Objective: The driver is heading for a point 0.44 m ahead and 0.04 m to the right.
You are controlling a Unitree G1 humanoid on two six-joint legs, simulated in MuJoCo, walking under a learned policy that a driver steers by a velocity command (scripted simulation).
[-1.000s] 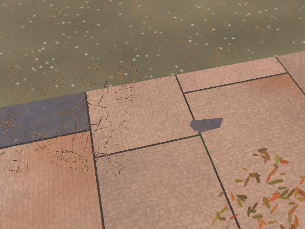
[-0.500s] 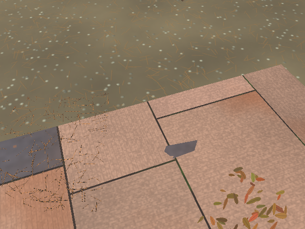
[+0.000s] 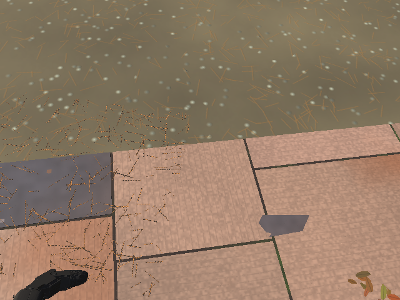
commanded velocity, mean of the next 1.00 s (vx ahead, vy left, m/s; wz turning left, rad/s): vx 0.15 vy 0.00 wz -0.02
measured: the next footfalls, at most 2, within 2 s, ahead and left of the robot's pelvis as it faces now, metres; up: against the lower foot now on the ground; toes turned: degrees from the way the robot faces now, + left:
right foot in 0.10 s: +0.25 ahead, -0.10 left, +0.00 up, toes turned +10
left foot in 0.46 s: +0.16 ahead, +0.13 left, +0.00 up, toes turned +8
